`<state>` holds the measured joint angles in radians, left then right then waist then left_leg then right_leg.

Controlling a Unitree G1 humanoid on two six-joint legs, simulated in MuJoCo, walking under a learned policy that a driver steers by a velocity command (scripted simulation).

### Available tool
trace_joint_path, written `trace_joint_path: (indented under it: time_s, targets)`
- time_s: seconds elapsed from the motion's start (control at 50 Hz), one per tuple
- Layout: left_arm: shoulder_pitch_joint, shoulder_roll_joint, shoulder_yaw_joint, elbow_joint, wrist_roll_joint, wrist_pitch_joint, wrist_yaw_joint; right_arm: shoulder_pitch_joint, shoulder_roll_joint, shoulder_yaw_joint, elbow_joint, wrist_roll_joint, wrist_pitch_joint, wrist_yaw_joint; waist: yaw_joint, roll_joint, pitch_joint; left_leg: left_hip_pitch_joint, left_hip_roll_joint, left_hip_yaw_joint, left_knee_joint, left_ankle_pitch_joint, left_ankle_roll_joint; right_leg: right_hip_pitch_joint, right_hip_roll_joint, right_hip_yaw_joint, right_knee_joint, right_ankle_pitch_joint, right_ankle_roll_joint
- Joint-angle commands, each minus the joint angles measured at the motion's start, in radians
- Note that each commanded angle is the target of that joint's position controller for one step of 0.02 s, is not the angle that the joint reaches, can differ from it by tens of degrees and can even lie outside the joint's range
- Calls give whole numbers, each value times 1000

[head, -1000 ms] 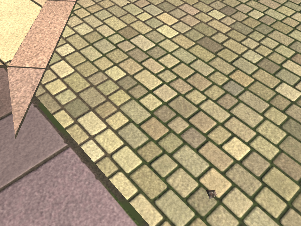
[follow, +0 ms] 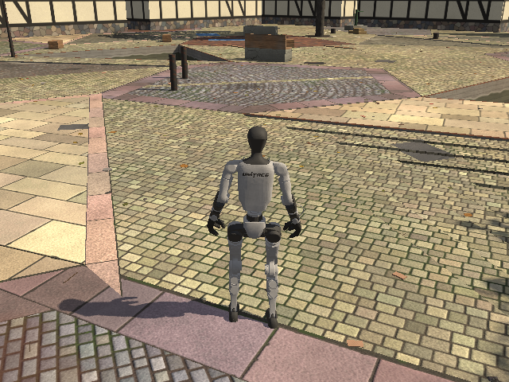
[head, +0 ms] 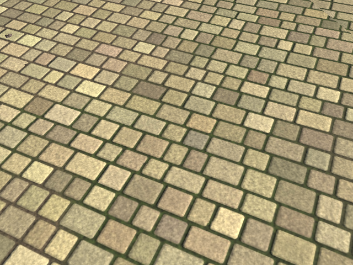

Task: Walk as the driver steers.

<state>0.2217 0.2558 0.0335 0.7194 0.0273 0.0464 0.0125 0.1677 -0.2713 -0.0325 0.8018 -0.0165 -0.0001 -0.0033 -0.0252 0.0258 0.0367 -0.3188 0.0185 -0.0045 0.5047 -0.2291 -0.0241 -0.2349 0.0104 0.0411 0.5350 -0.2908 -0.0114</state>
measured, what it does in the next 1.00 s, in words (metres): stands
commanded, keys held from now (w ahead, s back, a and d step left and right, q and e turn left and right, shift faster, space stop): no key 1.00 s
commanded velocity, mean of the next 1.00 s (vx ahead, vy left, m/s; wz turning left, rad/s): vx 0.00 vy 0.00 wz -0.03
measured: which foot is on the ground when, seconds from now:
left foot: down 0.00-1.00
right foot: down 0.00-1.00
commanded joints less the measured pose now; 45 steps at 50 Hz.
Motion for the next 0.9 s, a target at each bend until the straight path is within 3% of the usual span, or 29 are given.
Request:
trace_joint_path:
  time_s: [0.02, 0.04, 0.08, 0.12, 0.24, 0.44, 0.9]
  targets:
    - [-54, 118, 23, -58, 8, -45, -3, -57, -81, -19, -48, -13, -16, -9, 5, -178, -30, 105, 12, -21, -46, 56, -20, -74, -136, 160, -230, -84, -71]
    - [-46, 124, 23, -48, 1, -53, -4, -37, -98, -23, -38, -14, -12, -12, 4, -172, -15, 118, 24, -36, -64, 88, -23, -84, -131, 158, -228, -74, -58]
    - [-10, 105, 15, -32, 0, -57, -2, -11, -110, -25, -12, -2, -14, -11, 6, -126, -3, 134, 32, -40, -74, 84, -14, -91, -106, 134, -223, -76, -40]
    - [2, 105, 14, -20, -5, -59, 0, -12, -103, -25, 10, 0, -17, -11, 11, -81, 6, 126, 32, -41, -80, 93, -9, -69, -93, 119, -202, -38, -37]
    - [16, 98, 16, 10, -14, -57, 4, 1, -101, -26, 76, 6, -22, -17, 16, -28, -35, 151, 39, -47, -81, 177, -12, 0, -72, 85, -160, 155, -41]
    - [37, 91, 19, 93, -20, -57, 4, -3, -105, -29, 166, 13, -5, -35, 12, -33, -46, 185, 39, -43, -66, 226, 1, 24, -51, 50, -150, 270, -31]
    - [99, 72, -1, 265, -23, -62, 18, 8, -73, -24, 283, 15, 12, -48, 15, -28, 1, 173, 22, -30, -90, 171, 5, 2, -32, 20, -185, 159, -17]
